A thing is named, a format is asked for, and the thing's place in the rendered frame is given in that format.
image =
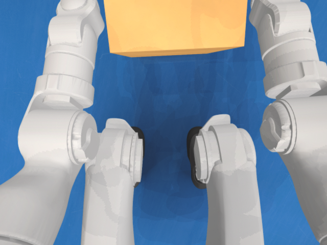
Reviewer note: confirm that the right robot forearm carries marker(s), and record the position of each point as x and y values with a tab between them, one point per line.
288	49

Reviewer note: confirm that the robot left thigh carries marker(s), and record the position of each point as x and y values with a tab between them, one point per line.
109	187

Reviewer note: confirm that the right robot upper arm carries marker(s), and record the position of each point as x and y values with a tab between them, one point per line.
296	128

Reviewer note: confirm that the left robot upper arm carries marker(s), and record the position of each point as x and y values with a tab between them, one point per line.
54	143

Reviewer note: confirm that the robot right thigh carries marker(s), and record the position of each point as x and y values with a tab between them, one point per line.
234	211

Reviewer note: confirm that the carton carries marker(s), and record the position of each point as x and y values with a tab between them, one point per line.
145	28

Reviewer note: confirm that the left robot forearm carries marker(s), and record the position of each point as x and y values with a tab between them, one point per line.
66	82

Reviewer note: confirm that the robot thigh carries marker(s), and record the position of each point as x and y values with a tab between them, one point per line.
234	211
109	187

